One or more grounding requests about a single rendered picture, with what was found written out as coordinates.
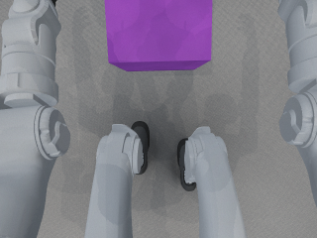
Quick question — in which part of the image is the robot right foot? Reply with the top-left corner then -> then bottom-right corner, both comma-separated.
177,138 -> 197,191

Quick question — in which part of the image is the right robot forearm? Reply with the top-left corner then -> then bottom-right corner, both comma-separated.
277,0 -> 317,93

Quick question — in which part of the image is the left robot thigh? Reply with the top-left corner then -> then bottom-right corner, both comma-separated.
84,132 -> 143,238

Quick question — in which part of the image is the robot left upper arm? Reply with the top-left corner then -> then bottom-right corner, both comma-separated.
0,105 -> 70,238

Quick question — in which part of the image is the carton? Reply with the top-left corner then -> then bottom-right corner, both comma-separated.
104,0 -> 213,71

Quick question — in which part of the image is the robot right upper arm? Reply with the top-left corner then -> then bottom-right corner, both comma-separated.
279,91 -> 317,207

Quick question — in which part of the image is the left robot forearm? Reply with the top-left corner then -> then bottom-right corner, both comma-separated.
0,0 -> 61,110

